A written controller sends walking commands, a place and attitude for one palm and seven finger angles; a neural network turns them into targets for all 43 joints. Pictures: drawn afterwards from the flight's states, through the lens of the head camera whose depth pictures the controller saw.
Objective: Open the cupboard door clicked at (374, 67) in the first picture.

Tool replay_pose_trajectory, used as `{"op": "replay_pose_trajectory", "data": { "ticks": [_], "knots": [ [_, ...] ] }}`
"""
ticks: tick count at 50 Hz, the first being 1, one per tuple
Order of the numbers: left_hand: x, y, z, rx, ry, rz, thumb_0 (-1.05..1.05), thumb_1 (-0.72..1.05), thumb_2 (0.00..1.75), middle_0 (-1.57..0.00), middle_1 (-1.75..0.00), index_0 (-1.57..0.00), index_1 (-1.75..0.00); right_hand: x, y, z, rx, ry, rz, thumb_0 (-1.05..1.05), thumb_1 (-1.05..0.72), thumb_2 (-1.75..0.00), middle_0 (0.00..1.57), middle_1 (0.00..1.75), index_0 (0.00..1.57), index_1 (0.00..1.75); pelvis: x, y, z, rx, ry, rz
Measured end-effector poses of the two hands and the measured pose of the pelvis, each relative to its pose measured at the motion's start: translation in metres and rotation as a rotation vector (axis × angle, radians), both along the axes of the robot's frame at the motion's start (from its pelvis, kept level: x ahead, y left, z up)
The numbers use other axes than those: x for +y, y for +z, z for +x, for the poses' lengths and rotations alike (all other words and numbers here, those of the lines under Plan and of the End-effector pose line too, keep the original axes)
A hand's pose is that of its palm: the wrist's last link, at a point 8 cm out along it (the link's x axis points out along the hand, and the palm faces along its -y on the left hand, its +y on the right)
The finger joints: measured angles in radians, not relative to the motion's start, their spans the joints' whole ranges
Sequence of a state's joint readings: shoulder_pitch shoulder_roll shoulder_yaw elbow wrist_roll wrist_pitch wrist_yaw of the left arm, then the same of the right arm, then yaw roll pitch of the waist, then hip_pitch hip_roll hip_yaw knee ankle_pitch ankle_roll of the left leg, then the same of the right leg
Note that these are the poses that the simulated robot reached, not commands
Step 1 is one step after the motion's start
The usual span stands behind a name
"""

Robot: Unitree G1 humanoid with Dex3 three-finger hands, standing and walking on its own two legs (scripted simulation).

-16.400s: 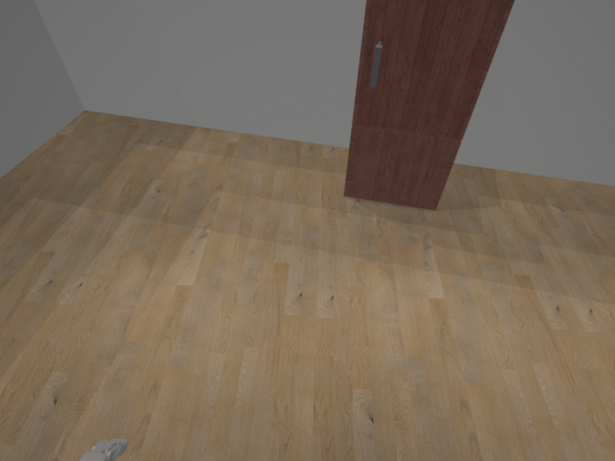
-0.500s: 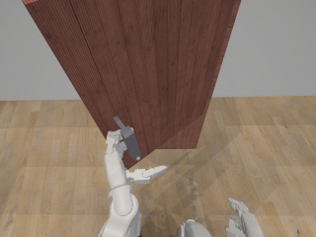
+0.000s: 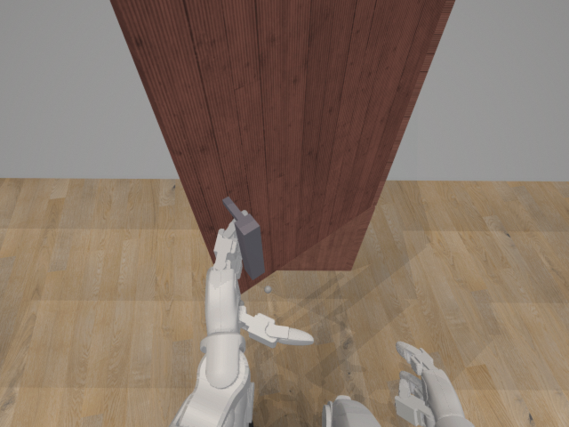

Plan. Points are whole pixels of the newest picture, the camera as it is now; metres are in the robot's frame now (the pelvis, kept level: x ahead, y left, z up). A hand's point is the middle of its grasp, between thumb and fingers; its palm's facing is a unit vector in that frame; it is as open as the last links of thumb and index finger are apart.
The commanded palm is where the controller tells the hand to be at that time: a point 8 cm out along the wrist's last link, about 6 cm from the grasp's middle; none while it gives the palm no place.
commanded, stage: slide the hand sideways off the handle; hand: left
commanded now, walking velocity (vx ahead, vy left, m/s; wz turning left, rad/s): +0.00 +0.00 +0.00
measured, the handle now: (243, 239) +0.37 +0.08 +0.03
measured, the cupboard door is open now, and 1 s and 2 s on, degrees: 37 42 42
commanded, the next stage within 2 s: draw the hand back to the body in 1.10 s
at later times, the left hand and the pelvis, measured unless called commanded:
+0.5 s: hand (265, 322) +0.25 +0.04 +0.03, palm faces -0.03 -1.00 +0.00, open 16.3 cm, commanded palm +0.23 +0.09 +0.02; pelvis +0.00 +0.01 -0.01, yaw -1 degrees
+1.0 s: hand (230, 354) +0.22 +0.08 +0.03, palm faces -0.01 -1.00 +0.01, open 16.3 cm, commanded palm +0.18 +0.14 +0.02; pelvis +0.01 -0.01 -0.02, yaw -1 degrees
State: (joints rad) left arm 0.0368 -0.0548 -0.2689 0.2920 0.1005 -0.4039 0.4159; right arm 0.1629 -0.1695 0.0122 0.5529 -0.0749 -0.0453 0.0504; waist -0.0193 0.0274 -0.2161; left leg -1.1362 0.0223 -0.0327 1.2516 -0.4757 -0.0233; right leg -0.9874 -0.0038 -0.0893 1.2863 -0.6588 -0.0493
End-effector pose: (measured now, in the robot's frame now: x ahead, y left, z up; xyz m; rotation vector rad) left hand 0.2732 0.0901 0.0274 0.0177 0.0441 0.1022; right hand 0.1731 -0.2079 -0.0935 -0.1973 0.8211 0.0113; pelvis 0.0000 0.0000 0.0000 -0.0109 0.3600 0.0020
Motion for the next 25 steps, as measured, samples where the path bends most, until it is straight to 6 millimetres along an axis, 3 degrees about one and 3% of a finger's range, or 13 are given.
{"op": "replay_pose_trajectory", "data": {
  "ticks": [6,15,25],
  "knots": [
    [0.0,0.001,-0.019,-0.038,-0.24,-0.035,-0.01,-0.5,0.3,-0.15,-0.32,-0.12,-0.33,-0.006,-0.007,-0.012,0.018,-0.042,-0.004,0.01,-0.91,-0.9,0.2,0.3,0.2,0.3,0.009,-0.006,-0.004,-0.008,-0.006,-0.007],
    [-0.01,0.0,-0.022,-0.044,-0.159,-0.045,-0.01,-0.51,0.3,-0.14,-0.3,-0.14,-0.31,-0.002,-0.011,-0.023,0.046,-0.062,0.0,0.01,-0.91,-0.9,0.2,0.3,0.2,0.3,0.015,-0.011,-0.008,-0.001,-0.028,0.004],
    [0.004,0.002,-0.038,-0.005,-0.135,-0.023,-0.01,-0.5,0.3,-0.15,-0.3,-0.15,-0.3,0.006,-0.006,-0.015,0.043,-0.048,0.027,0.01,-0.91,-0.9,0.2,0.3,0.2,0.3,0.011,-0.006,-0.004,-0.015,-0.027,0.006]
  ]
}}
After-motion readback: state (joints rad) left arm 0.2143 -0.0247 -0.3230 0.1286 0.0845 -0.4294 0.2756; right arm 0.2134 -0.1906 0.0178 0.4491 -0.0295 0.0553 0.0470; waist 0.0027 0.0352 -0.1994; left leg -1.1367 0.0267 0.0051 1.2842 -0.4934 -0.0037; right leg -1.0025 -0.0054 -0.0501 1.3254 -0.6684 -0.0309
